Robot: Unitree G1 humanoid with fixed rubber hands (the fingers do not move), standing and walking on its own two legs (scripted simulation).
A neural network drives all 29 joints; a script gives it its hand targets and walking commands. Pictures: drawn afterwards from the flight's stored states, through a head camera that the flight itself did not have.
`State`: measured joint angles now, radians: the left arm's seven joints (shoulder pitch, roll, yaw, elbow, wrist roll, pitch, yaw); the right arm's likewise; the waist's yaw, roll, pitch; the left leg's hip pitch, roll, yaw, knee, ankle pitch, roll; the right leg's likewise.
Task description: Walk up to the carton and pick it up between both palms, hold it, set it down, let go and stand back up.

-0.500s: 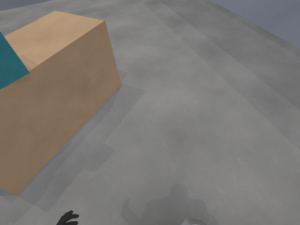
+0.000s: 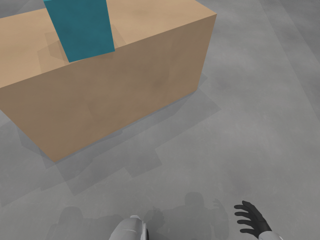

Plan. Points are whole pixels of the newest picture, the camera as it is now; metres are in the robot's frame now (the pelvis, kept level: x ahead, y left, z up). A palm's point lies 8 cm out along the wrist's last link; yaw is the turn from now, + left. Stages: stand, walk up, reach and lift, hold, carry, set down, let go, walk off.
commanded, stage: walk up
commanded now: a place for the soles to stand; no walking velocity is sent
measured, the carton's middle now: (79, 18) +0.93 +0.37 +0.03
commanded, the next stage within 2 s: none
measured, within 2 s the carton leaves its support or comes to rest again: neither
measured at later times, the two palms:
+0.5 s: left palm (50, 208) +0.19 +0.29 -0.06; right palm (238, 186) +0.27 -0.22 -0.12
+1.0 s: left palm (12, 195) +0.23 +0.43 -0.11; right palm (169, 116) +0.50 -0.02 -0.08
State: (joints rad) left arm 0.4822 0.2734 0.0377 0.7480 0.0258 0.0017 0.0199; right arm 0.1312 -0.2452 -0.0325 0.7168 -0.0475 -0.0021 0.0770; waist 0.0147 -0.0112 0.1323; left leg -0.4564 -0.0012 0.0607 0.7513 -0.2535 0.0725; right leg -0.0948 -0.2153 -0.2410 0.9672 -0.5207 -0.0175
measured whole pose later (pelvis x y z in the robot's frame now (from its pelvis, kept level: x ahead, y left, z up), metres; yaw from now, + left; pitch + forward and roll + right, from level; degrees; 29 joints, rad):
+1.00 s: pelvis +0.31 +0.18 +0.01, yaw +26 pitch -4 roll -2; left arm 0.42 0.28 0.03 0.70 0.02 0.01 0.00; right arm 0.27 -0.22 -0.02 0.73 -0.01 0.01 0.03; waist -0.02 -0.03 0.10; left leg -0.33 -0.02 0.00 0.67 -0.28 0.06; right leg -0.36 -0.13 -0.06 1.21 -0.44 -0.03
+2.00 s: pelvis +0.37 +0.29 +0.02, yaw +18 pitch -2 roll +0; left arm 0.30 0.29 0.02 0.68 0.01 0.04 -0.03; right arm 0.25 -0.29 0.00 0.66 0.00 0.02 -0.01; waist 0.01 0.02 0.05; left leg -0.30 0.08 0.06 0.66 -0.32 -0.03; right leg -0.29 -0.01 0.02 0.65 -0.33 0.02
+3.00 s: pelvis +0.55 +0.20 +0.02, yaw +25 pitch -2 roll -1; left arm 0.46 0.27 0.00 0.74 0.04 0.02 -0.01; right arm 0.29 -0.25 -0.05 0.64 -0.04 -0.01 -0.02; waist 0.07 -0.01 0.11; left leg -0.40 0.01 0.02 0.63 -0.18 0.02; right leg -0.15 0.00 -0.22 0.59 -0.40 -0.07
